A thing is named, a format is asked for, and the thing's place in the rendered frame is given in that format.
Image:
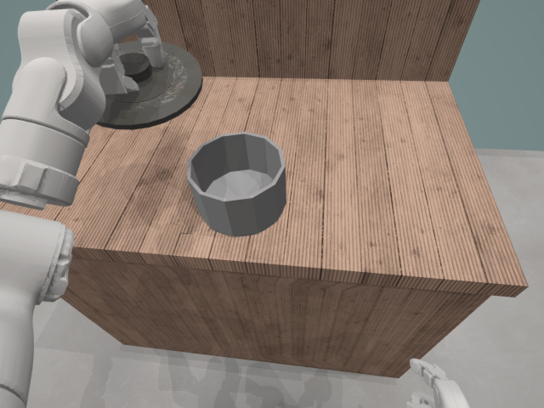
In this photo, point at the knob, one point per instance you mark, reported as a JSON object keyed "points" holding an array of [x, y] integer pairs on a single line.
{"points": [[137, 66]]}

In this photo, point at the left robot forearm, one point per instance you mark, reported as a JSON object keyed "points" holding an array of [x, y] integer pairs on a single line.
{"points": [[56, 99]]}

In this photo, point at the robot left hand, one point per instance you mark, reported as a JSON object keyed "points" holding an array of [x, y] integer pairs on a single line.
{"points": [[124, 18]]}

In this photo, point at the table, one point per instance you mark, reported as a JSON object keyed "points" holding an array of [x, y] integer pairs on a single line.
{"points": [[390, 236]]}

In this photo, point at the lid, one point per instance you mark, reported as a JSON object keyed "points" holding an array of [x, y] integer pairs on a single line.
{"points": [[167, 93]]}

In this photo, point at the robot right hand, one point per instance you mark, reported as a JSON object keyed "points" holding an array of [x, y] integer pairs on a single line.
{"points": [[447, 393]]}

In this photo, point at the left robot upper arm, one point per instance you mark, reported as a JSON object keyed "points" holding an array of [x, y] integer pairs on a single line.
{"points": [[35, 257]]}

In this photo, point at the pot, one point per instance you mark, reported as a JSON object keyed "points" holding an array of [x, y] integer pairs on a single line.
{"points": [[238, 181]]}

